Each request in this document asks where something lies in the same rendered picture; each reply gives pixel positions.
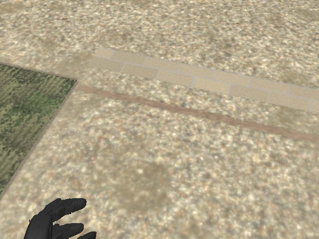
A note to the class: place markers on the left robot hand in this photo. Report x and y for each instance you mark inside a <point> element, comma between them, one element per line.
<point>41,225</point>

